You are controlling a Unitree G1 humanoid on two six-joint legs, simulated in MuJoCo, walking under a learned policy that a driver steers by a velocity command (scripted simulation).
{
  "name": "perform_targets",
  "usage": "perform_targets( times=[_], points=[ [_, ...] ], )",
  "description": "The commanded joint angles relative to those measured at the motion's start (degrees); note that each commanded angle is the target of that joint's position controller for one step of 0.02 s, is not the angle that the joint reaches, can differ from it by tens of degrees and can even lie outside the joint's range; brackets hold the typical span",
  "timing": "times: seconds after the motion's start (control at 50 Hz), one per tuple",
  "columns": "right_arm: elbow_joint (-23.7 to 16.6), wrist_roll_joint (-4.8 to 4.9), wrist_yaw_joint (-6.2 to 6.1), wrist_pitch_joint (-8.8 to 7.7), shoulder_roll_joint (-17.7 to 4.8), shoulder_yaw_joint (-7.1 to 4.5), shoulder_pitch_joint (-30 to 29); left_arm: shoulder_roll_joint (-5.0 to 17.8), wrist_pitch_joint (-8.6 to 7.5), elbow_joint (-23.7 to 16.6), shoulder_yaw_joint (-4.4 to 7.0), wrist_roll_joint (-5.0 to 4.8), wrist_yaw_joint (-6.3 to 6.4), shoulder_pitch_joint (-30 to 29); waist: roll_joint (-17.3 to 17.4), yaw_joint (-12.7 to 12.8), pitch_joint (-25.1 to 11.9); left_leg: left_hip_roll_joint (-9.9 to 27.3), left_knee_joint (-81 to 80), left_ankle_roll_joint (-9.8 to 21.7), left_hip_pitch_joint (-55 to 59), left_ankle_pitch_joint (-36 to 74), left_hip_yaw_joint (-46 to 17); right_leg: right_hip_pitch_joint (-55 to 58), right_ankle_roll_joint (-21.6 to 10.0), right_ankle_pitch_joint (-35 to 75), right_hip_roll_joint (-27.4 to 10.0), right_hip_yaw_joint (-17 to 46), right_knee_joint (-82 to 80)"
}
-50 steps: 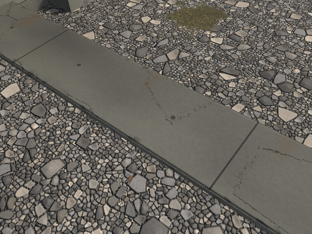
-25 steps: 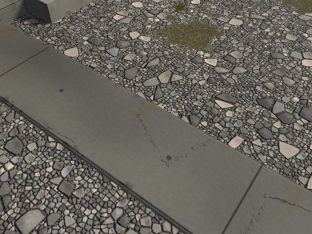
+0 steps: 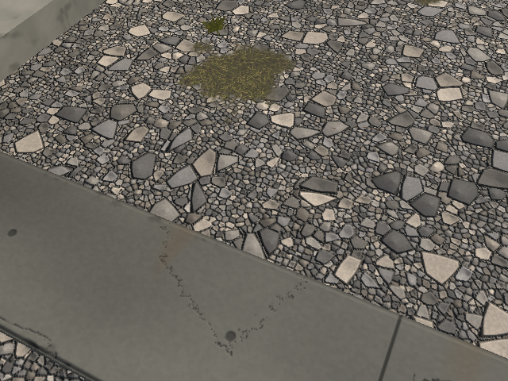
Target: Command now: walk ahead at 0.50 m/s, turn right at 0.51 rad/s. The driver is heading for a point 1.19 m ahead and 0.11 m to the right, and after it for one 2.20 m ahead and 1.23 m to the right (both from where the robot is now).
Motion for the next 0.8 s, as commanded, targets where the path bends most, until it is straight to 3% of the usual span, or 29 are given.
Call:
perform_targets(
  times=[0.02, 0.14, 0.2, 0.24, 0.26, 0.28, 0.3, 0.32, 0.34, 0.36, 0.38, 0.4, 0.42, 0.44, 0.48, 0.56, 0.64, 0.7, 0.74, 0.76, 0.78, 0.8],
  points=[
    [-3.25, -0.39, 0.25, 1.37, -3.64, -0.79, 1.77, 8.09, -1.3, -3.4, 1.49, -0.14, 0.41, 1.56, -3.13, -1.59, -1.03, 0.83, -3.35, -2.53, -4.2, 4.33, 1.43, -0.21, -7.89, 15.65, -14.43, 15.37, -10.94],
    [-8.79, -0.04, 0.36, 1.57, -4.17, -0.55, -10.18, 7.58, -0.4, -3.78, 1.28, 0.57, 0.83, 9.65, -4.24, 2.99, -0.68, -0.27, -11.64, -3.58, -14.25, 10.67, 1.14, 10.3, -6.78, 19.33, -14.73, 19.38, -8.83],
    [-12.29, 0.15, 0.56, 1.47, -3.7, 0.28, -16.46, 8.17, 0.17, -4.02, 1.34, 0.76, 1.45, 12.24, -4.61, 4.79, 0.26, -2.01, -17.02, -2.98, -16.63, 8.69, 1.42, 15.33, -7.29, 23.11, -15.41, 21.28, -7.18],
    [-14.18, 0.67, 0.84, 1.27, -2.95, 1.03, -18.85, 8.84, 0.51, -4.67, 1.34, 0.85, 1.68, 12.25, -6.16, 5.11, 0.73, -4.38, -22.69, -1.79, -11.3, 5.72, 3.43, 13.65, -6.79, 26.96, -15.32, 21.05, -6.78],
    [-14.45, 1.05, 0.73, 1.14, -3.43, 1.0, -17.6, 9.1, 0.51, -4.95, 1.34, 0.93, 1.83, 11.41, -6.83, 4.01, 0.42, -5.13, -25.25, -0.95, -6.91, 5.87, 3.08, 12.74, -5.79, 29.29, -15.51, 21.33, -6.1],
    [-13.64, 1.44, 0.44, 1.01, -4.47, 0.62, -12.93, 9.78, 0.4, -5.62, 1.34, 1.04, 1.75, 9.42, -7.57, 1.32, -1.16, -7.44, -26.59, 0.32, 0.69, 2.57, 4.67, 10.17, -4.62, 36.28, -15.24, 20.35, -3.62],
    [-11.36, 1.56, -0.08, 0.58, -6.32, -0.15, -3.96, 10.58, -0.09, -6.58, 1.39, 0.84, 1.41, 6.78, -8.04, -3.0, -4.86, -9.66, -28.42, 2.11, 12.1, 0.3, 5.1, 7.35, -2.95, 46.25, -14.18, 19.47, 3.15],
    [-8.6, 1.14, -0.75, -0.17, -9.13, -1.3, 6.62, 10.69, -0.67, -7.85, 1.42, -0.05, 0.92, 3.67, -4.6, -8.55, -10.88, -7.05, -33.44, 4.12, 26.95, 4.56, 1.8, 2.23, -0.47, 44.38, -10.84, 16.49, 15.51],
    [-8.66, -0.2, -1.48, -0.44, -16.38, -3.41, 14.72, 7.57, -1.11, -11.62, 0.94, -2.4, 0.35, 4.21, 6.96, -10.85, -22.32, 8.91, -39.8, 8.68, 45.84, -10.87, -20.09, -12.67, 2.97, 22.9, -3.26, 11.4, 35.07],
    [-8.72, 0.13, -1.42, 0.36, -17.06, -3.61, 12.69, 6.71, -1.15, -12.72, 0.65, -0.92, 0.11, 7.17, 16.08, -6.8, -25.29, 19.03, -48.5, 12.24, 47.42, -11.52, -40.78, -21.16, 3.03, -19.44, 0.19, 8.03, 45.91],
    [-9.67, 0.23, -1.69, 0.85, -11.48, -2.42, 7.05, 8.52, -0.56, -11.27, 1.12, 1.16, 0.3, 7.09, 7.63, -3.87, -16.64, 18.27, -48.14, 13.09, 38.17, -16.89, -40.06, -23.83, 2.27, -16.21, -3.97, 8.51, 53.86],
    [-9.77, 0.38, -1.81, 0.99, -7.37, -1.41, 3.43, 7.71, -0.17, -11.63, 1.09, 1.66, 0.03, 4.08, 0.3, -2.76, -8.3, 16.6, -49.43, 12.7, 29.56, -16.05, -31.48, -24.86, 2.28, -12.23, -6.51, 7.0, 54.05],
    [-9.46, 0.31, -1.76, 0.74, -5.76, -0.96, 1.43, 5.91, 0.29, -12.5, 0.86, 1.62, -0.35, 2.46, -0.36, -1.42, -4.26, 13.67, -51.29, 11.2, 24.7, -12.14, -24.4, -24.92, 2.3, -10.41, -8.5, 5.97, 52.09],
    [-8.6, 0.37, -1.69, 0.21, -4.83, -0.73, 1.43, 4.87, 0.95, -12.92, 0.72, 1.68, -0.66, 2.8, 1.71, -0.17, -2.13, 11.64, -52.33, 10.06, 21.37, -6.29, -18.22, -24.04, 2.69, -9.54, -9.6, 5.81, 50.87],
    [-7.16, 0.8, -1.04, -1.1, -4.02, -0.71, 2.86, 4.21, 2.36, -13.53, 0.59, 1.69, -1.07, 3.33, 2.93, 1.14, -1.87, 9.62, -53.79, 9.03, 18.11, 2.01, -10.78, -21.8, 3.32, -7.89, -10.2, 5.5, 49.39],
    [-4.73, 0.77, -0.3, -2.6, -5.78, -1.34, 6.97, 3.77, 2.99, -17.24, -0.02, 1.81, -2.15, -3.24, 2.95, 0.25, -1.01, 9.42, -56.94, 11.17, 20.42, 9.97, -3.16, -26.02, 4.69, -2.76, -10.26, 5.53, 38.66],
    [-3.96, 1.34, -0.04, -2.5, -7.78, -1.78, 8.09, 2.75, 2.32, -19.81, -1.22, 1.68, -3.29, -10.31, 3.55, -0.74, -0.7, 7.55, -57.19, 9.8, 19.15, 13.53, 4.2, -20.01, 5.0, 3.77, -10.46, 0.79, 22.43],
    [-2.51, 1.64, -0.22, -1.56, -9.54, -2.11, 11.27, 3.51, 2.05, -21.64, -1.2, 1.66, -3.67, -15.39, 3.97, -2.46, 0.69, 8.4, -56.52, 8.73, 22.07, 17.99, 4.14, -17.04, 4.22, 2.67, -9.93, -2.09, 15.82],
    [-1.94, 1.75, -0.29, -0.67, -11.43, -2.57, 11.91, 4.41, 1.67, -21.63, -0.87, 1.77, -3.33, -14.29, 4.61, -2.0, -0.29, 9.53, -52.96, 8.03, 26.97, 23.99, 4.34, -14.98, 3.09, -1.1, -9.24, -2.96, 11.74],
    [-1.65, 1.94, -0.29, -0.27, -11.93, -2.66, 11.92, 4.54, 1.36, -20.79, -0.63, 2.03, -2.99, -11.49, 4.37, -0.56, -1.81, 9.25, -48.9, 7.45, 27.88, 29.94, 5.17, -10.45, 2.31, -1.17, -7.89, -3.8, 9.28],
    [-1.39, 2.25, -0.32, 0.15, -11.44, -2.4, 11.74, 4.85, 0.78, -18.28, -0.15, 2.59, -2.5, -4.57, 2.38, 2.76, -5.12, 7.18, -39.92, 6.3, 26.84, 35.28, 7.58, -1.38, 1.39, 0.69, -6.19, -4.2, 5.49],
    [-1.89, 2.31, -0.19, 0.37, -8.96, -1.51, 12.58, 7.48, 0.08, -15.37, 0.87, 3.6, -1.84, 4.71, -1.96, 6.1, -11.3, 3.99, -26.55, 4.96, 20.2, 28.49, 9.24, 12.1, -0.13, -2.46, -9.76, 0.68, 4.22]
  ],
)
